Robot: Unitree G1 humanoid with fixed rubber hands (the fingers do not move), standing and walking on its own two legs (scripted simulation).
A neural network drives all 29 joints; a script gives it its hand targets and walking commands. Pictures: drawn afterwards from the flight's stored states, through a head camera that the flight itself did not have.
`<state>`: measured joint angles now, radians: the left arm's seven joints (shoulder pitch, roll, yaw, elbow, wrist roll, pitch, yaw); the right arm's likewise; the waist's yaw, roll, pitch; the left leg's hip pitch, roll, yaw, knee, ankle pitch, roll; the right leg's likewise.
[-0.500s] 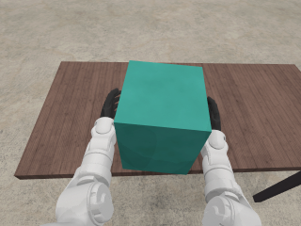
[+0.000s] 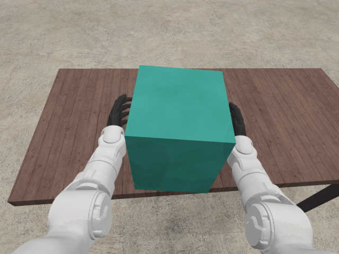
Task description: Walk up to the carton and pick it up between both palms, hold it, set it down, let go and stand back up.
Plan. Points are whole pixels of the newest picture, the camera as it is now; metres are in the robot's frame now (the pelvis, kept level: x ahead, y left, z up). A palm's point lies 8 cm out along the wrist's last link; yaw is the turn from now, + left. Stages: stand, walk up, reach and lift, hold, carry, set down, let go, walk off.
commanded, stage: set down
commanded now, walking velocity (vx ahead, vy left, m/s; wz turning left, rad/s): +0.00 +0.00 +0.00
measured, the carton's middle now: (175, 133) +0.41 -0.01 +0.05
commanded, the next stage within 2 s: none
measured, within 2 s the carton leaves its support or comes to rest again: neither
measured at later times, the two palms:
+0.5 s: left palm (99, 145) +0.39 +0.18 +0.02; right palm (251, 148) +0.38 -0.21 +0.03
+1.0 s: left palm (87, 172) +0.31 +0.19 +0.03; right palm (259, 174) +0.30 -0.20 +0.04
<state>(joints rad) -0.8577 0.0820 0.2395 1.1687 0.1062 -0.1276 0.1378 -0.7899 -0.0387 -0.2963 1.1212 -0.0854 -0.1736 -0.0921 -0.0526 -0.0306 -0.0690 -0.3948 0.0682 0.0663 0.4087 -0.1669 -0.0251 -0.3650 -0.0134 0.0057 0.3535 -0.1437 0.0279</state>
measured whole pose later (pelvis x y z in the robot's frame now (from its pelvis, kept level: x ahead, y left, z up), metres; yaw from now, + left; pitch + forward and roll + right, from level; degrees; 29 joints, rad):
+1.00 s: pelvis -0.01 -0.01 +0.00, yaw +1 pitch +3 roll +0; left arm -0.24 0.22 0.04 0.40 -0.18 0.12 0.00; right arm -0.21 -0.16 -0.01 0.42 0.22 0.00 -0.11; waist -0.02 -0.03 0.01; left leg -0.27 0.06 0.05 0.36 -0.14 -0.03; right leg -0.26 -0.01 -0.01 0.36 -0.15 0.01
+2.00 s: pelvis +0.00 +0.00 +0.01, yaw +0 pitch -4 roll +0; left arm 0.34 0.28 -0.04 -0.14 -0.22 0.27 0.06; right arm 0.39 -0.13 -0.04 -0.09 0.17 0.15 -0.07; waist 0.06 -0.02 0.08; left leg -0.09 0.06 0.08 0.31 -0.15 -0.03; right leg -0.09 -0.02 0.02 0.31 -0.15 0.02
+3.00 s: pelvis +0.01 +0.00 +0.00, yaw +0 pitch -4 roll +0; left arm 0.29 0.22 -0.03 0.31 -0.09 0.13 0.02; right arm 0.28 -0.15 -0.03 0.45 0.03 -0.09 -0.01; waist 0.05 -0.01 0.10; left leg -0.07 0.06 0.07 0.34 -0.19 -0.03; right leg -0.05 -0.02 0.01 0.31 -0.18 0.02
